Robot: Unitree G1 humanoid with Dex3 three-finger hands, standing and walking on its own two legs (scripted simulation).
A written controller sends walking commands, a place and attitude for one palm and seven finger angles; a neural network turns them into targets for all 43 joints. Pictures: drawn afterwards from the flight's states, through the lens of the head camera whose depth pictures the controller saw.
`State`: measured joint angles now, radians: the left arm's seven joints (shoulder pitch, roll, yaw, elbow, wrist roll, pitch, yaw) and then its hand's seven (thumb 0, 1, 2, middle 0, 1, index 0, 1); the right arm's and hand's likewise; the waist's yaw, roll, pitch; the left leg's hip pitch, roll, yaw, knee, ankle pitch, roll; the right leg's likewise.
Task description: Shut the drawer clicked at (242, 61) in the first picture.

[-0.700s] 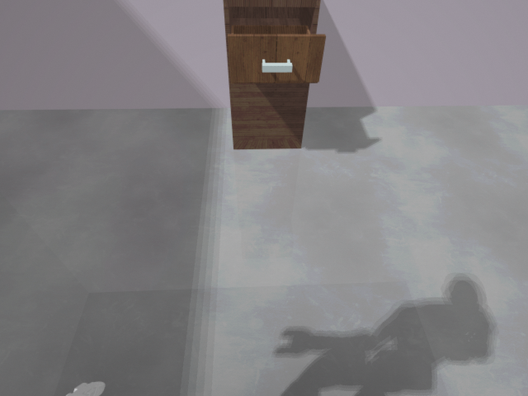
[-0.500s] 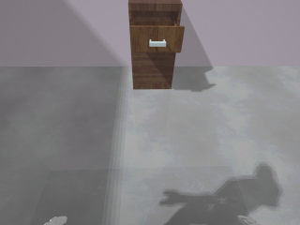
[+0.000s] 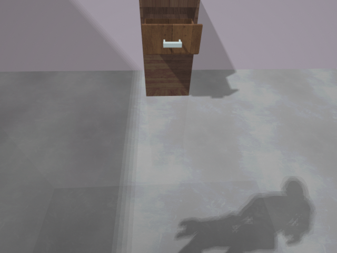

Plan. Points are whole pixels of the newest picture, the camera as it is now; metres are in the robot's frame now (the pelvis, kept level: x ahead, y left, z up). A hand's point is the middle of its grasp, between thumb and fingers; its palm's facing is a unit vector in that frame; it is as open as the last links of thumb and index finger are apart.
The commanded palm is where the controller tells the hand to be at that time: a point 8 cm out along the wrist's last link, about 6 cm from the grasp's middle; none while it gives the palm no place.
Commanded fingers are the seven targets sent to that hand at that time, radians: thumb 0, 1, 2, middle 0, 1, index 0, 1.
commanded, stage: stand and wait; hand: left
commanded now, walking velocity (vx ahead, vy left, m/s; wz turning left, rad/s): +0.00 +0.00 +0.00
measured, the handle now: (172, 42) +1.26 +0.05 -0.09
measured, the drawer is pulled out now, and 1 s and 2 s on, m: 0.30 0.30 0.30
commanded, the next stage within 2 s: look at it before walking up in 0.16 s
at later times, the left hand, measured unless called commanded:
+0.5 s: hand out of the picture +0.06 +0.24 -0.16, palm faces -0.03 -0.95 -0.31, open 7.4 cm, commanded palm none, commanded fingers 0.00 0.90 0.90 -0.20 -0.30 -0.20 -0.30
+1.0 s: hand out of the picture +0.05 +0.23 -0.17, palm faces -0.04 -0.96 -0.28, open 7.4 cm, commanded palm none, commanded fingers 0.00 0.90 0.90 -0.20 -0.30 -0.20 -0.30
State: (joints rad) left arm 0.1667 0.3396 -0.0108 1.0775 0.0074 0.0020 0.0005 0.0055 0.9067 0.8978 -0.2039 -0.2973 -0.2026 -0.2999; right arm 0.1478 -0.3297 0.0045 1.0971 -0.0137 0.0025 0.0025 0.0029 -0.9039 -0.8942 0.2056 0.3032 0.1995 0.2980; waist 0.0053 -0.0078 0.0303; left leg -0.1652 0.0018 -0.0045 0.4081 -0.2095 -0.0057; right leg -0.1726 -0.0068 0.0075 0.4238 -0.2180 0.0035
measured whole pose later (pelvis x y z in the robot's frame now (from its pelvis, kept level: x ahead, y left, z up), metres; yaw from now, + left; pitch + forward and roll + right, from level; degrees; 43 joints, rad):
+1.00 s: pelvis +0.01 +0.00 +0.00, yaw -3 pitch -1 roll +0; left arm 0.22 0.29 0.00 1.09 0.02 0.02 0.00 0.00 0.91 0.90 -0.20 -0.30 -0.20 -0.30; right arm 0.18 -0.28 0.00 1.11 -0.02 0.00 0.00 0.00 -0.91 -0.89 0.20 0.30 0.20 0.30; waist 0.02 -0.01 -0.01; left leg -0.17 0.02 0.04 0.45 -0.28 0.00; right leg -0.19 0.01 0.05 0.46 -0.26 0.00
